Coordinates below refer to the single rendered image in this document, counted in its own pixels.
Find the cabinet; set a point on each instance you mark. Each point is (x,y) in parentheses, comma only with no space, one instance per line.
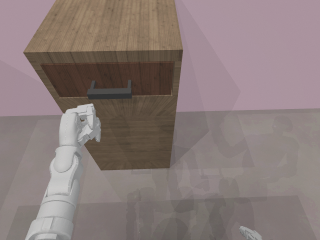
(136,133)

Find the drawer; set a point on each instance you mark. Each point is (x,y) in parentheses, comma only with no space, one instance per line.
(74,79)

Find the handle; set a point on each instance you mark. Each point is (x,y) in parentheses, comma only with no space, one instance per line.
(109,93)

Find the robot left hand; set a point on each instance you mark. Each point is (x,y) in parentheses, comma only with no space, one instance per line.
(74,132)

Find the robot right hand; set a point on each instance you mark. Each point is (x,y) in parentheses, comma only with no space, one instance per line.
(249,234)

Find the robot left forearm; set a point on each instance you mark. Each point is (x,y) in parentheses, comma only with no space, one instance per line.
(55,216)

